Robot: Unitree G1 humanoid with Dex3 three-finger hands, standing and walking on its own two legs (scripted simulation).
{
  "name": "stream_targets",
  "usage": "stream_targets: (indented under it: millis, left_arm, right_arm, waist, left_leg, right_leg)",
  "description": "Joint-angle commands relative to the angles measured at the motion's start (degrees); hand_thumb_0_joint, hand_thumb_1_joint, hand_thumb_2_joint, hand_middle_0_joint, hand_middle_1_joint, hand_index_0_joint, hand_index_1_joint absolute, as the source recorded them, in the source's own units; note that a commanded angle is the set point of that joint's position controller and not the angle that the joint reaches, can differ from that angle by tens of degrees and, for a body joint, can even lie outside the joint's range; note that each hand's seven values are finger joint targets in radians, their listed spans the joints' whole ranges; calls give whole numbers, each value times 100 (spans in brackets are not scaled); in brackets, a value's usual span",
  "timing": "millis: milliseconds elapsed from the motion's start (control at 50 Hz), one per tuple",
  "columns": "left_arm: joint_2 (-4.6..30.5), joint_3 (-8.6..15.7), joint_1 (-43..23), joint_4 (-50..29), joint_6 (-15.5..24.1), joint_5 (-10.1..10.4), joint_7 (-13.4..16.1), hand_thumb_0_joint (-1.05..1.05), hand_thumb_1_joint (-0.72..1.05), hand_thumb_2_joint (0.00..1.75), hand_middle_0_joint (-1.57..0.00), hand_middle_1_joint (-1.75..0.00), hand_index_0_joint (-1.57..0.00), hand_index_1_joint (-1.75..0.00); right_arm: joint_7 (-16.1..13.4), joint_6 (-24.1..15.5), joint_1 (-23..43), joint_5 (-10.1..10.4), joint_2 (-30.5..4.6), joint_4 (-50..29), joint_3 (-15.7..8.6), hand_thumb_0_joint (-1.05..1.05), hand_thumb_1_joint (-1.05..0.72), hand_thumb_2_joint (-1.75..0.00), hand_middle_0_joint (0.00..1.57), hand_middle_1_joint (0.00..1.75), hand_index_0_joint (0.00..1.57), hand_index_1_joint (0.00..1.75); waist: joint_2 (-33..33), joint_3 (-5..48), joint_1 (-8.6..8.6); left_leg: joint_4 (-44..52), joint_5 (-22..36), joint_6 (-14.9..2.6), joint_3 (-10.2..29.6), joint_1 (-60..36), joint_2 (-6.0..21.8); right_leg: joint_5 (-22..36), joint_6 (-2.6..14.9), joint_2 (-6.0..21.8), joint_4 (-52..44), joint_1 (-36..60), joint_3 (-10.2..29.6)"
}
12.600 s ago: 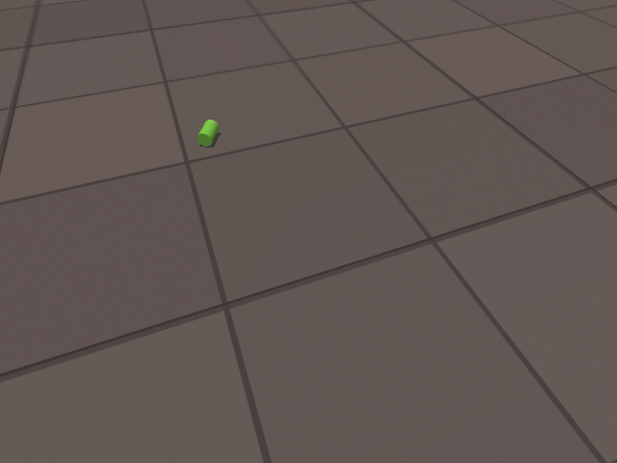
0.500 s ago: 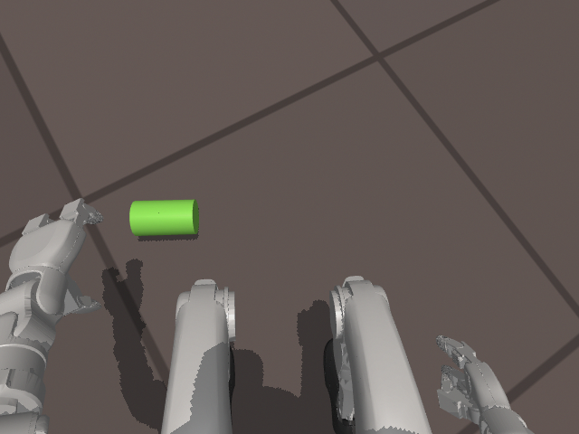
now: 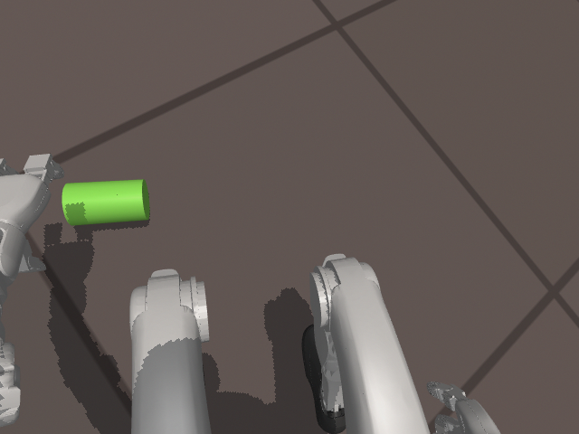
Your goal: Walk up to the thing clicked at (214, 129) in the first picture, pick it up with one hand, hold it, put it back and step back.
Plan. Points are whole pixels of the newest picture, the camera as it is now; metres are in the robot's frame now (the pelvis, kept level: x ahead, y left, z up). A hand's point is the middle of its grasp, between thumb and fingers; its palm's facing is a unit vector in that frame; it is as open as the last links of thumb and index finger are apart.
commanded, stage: rise first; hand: left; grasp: from above
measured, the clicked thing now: (109, 202) +0.50 +0.29 -0.32
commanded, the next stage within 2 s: none
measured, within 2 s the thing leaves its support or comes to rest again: neither
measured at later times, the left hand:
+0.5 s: hand (48, 213) +0.43 +0.33 -0.19, palm faces -0.44 -0.06 -0.90, open 13.9 cm
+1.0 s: hand (58, 210) +0.44 +0.32 -0.20, palm faces -0.44 -0.07 -0.89, open 14.1 cm
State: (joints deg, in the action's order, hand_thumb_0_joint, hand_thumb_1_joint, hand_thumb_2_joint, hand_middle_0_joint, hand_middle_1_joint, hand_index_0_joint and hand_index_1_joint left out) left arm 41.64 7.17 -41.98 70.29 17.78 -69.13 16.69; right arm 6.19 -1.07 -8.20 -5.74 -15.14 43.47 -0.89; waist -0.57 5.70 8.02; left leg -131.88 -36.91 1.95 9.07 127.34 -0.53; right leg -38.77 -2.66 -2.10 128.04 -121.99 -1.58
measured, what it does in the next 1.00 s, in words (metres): stands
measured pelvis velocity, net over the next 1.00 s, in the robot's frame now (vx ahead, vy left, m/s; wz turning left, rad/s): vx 0.01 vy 0.00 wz -0.03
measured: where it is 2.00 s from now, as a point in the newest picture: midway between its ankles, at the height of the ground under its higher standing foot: (259, 407)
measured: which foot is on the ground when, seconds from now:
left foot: down 0.00-1.00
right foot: down 0.00-1.00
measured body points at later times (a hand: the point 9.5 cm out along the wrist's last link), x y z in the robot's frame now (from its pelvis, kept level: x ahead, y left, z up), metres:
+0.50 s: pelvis +0.01 +0.00 -0.03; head +0.24 +0.08 +0.36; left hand +0.45 +0.33 -0.14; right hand +0.09 -0.27 -0.14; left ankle +0.09 +0.13 -0.33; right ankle +0.11 -0.14 -0.33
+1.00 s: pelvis +0.01 +0.00 -0.03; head +0.25 +0.08 +0.34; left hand +0.46 +0.33 -0.15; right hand +0.08 -0.28 -0.14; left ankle +0.09 +0.13 -0.33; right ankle +0.11 -0.14 -0.33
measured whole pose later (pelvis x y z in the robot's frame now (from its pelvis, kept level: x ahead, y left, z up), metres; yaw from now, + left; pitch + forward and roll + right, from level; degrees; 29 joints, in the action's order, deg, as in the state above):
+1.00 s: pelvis +0.01 +0.00 -0.03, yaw -2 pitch +33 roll -9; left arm 46.3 8.6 -49.2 80.4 18.4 -74.2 23.4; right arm 7.9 -1.0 -6.4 -9.2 -14.8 43.6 2.9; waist -1.8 2.8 11.7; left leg -138.8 -39.4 2.5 10.8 132.9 -0.6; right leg -40.5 -3.8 -3.0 134.0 -127.4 -2.4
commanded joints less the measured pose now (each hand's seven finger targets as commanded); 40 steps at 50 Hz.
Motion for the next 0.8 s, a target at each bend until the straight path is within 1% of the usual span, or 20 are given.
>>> stream_targets:
  millis: [0, 60, 100, 140, 180, 200, 280, 300, 320, 360, 420, 460, 520, 580, 640, 660, 680, 720, 760, 780]
  left_arm:
    - [1647, 290, -1735, -589, 40, -120, 327, 0, -52, 100, -8, -95, -8, -95]
    - [1680, 252, -1906, -409, 73, -229, 408, 0, -50, 98, -10, -94, -9, -94]
    - [1718, 278, -1894, -356, 93, -330, 464, 0, -49, 97, -12, -92, -11, -93]
    - [1933, 414, -1936, -239, 118, -429, 544, 0, -48, 96, -12, -93, -11, -93]
    - [1656, 182, -2064, -223, 141, -446, 572, 0, -47, 95, -12, -93, -12, -93]
    - [1675, 199, -2054, -134, 137, -455, 590, 0, -48, 96, -12, -93, -12, -93]
    - [1828, 288, -2250, -143, 97, -454, 715, 0, -49, 97, -10, -96, -10, -95]
    - [1770, 289, -2256, -163, 91, -441, 728, 0, -50, 97, -10, -95, -10, -95]
    - [1730, 253, -2146, -43, 55, -458, 729, 0, -50, 97, -11, -96, -11, -96]
    - [1854, 304, -2339, -103, 58, -417, 761, 0, -50, 98, -10, -96, -10, -96]
    - [1899, 331, -2261, -81, 22, -454, 762, 0, -51, 97, -10, -97, -10, -97]
    - [1841, 354, -2205, -95, -7, -387, 782, 0, -49, 96, -9, -99, -10, -98]
    - [1798, 279, -2179, 45, -55, -407, 769, 0, -52, 98, -8, -100, -8, -99]
    - [1959, 412, -2201, -7, -46, -355, 775, 0, -52, 99, -8, -100, -8, -99]
    - [1853, 289, -2188, 12, -21, -379, 745, 0, -53, 100, -8, -100, -8, -100]
    - [1992, 399, -2201, 77, -16, -342, 760, 0, -52, 99, -8, -101, -8, -100]
    - [1953, 428, -2125, 95, -19, -334, 780, 0, -53, 100, -8, -100, -8, -100]
    - [1935, 343, -2186, 132, -1, -370, 782, 0, -52, 99, -8, -101, -8, -100]
    - [1998, 376, -2249, 124, 24, -377, 796, 0, -53, 100, -7, -101, -8, -101]
    - [1965, 388, -2206, 132, 35, -353, 820, 0, -61, 108, -8, -94, -3, -99]
  right_arm:
    - [-56, -69, -823, -38, -1373, -185, -369, 0, -90, -90, 20, 30, 20, 30]
    - [-43, -65, -764, -88, -1362, -148, -333, 0, -90, -90, 20, 30, 20, 30]
    - [-28, -51, -781, -115, -1331, -127, -296, 0, -90, -90, 20, 30, 20, 30]
    - [-21, -23, -867, -169, -1341, -57, -286, 0, -90, -90, 20, 30, 20, 30]
    - [-8, -32, -752, -171, -1323, -105, -277, 0, -90, -90, 20, 30, 20, 30]
    - [-3, -36, -738, -189, -1332, -108, -261, 0, -90, -90, 20, 30, 20, 30]
    - [-5, -38, -754, -218, -1344, -87, -233, 0, -90, -90, 20, 30, 20, 30]
    - [4, -39, -809, -241, -1343, -90, -239, 0, -90, -90, 20, 30, 20, 30]
    - [3, -39, -800, -221, -1330, -73, -243, 0, -91, -90, 20, 30, 20, 30]
    - [7, -51, -812, -235, -1362, -87, -233, 0, -90, -90, 20, 30, 20, 30]
    - [6, -42, -893, -251, -1343, -63, -222, 0, -91, -90, 20, 30, 20, 30]
    - [15, -45, -868, -256, -1358, -83, -222, 0, -90, -90, 20, 30, 20, 30]
    - [23, -42, -862, -247, -1334, -66, -165, 0, -91, -90, 20, 30, 20, 30]
    - [35, -23, -886, -238, -1365, -108, -173, 0, -90, -90, 20, 30, 20, 30]
    - [56, -13, -892, -265, -1346, -102, -123, 0, -91, -90, 20, 30, 20, 30]
    - [54, -17, -880, -249, -1384, -97, -143, 0, -90, -90, 20, 30, 20, 30]
    - [53, -18, -918, -256, -1383, -96, -129, 0, -90, -90, 20, 30, 20, 30]
    - [70, -17, -896, -287, -1385, -97, -106, 0, -90, -90, 20, 30, 20, 30]
    - [73, -11, -887, -274, -1385, -95, -94, 0, -90, -90, 20, 30, 20, 30]
    - [67, -11, -872, -271, -1378, -96, -87, 0, -91, -90, 20, 30, 20, 30]
  waist:
    - [1360, 3420, -64]
    - [1385, 3350, 10]
    - [1463, 3460, -45]
    - [1387, 3531, 36]
    - [1520, 3419, 51]
    - [1519, 3384, 71]
    - [1683, 3507, 81]
    - [1629, 3539, 124]
    - [1571, 3520, 85]
    - [1638, 3528, 166]
    - [1524, 3616, 167]
    - [1636, 3690, 135]
    - [1689, 3453, 175]
    - [1647, 3547, 150]
    - [1642, 3529, 219]
    - [1553, 3502, 210]
    - [1522, 3501, 181]
    - [1568, 3472, 261]
    - [1642, 3462, 239]
    - [1627, 3478, 188]
  left_leg:
    - [1509, 272, -304, -622, -3039, -10]
    - [1431, 258, -300, -587, -2980, -3]
    - [1332, 454, -305, -651, -2988, -26]
    - [1212, 567, -323, -672, -2895, -32]
    - [1217, 475, -311, -661, -2926, -24]
    - [1202, 455, -309, -638, -2909, -13]
    - [1118, 504, -309, -658, -2900, -17]
    - [1106, 583, -305, -635, -2937, -5]
    - [1101, 581, -308, -643, -2932, -7]
    - [1051, 540, -315, -631, -2848, 4]
    - [966, 725, -335, -667, -2791, -6]
    - [975, 814, -316, -652, -2917, 15]
    - [986, 747, -313, -631, -2821, 15]
    - [948, 739, -327, -647, -2754, 15]
    - [883, 864, -333, -655, -2707, 1]
    - [858, 759, -345, -653, -2607, 11]
    - [860, 841, -339, -645, -2688, 16]
    - [794, 809, -344, -652, -2605, 14]
    - [852, 709, -330, -629, -2596, 9]
    - [857, 710, -322, -639, -2629, 9]
  right_leg:
    - [540, 467, -63, -1268, 1094, -670]
    - [532, 472, -66, -1151, 939, -689]
    - [691, 468, -84, -1117, 1074, -673]
    - [797, 464, -110, -1082, 1115, -690]
    - [703, 466, -94, -1029, 925, -682]
    - [692, 460, -103, -1007, 868, -708]
    - [758, 450, -104, -948, 893, -696]
    - [827, 442, -98, -909, 913, -719]
    - [829, 460, -111, -917, 877, -716]
    - [820, 444, -113, -886, 894, -722]
    - [1003, 443, -130, -892, 1060, -723]
    - [1060, 432, -122, -814, 1006, -725]
    - [1020, 440, -116, -811, 944, -726]
    - [1028, 439, -126, -828, 1046, -725]
    - [1176, 436, -142, -818, 1113, -717]
    - [1089, 431, -142, -823, 1104, -717]
    - [1143, 423, -131, -810, 1106, -721]
    - [1154, 426, -140, -798, 1127, -718]
    - [1033, 443, -153, -795, 1054, -746]
    - [1027, 447, -157, -794, 1065, -739]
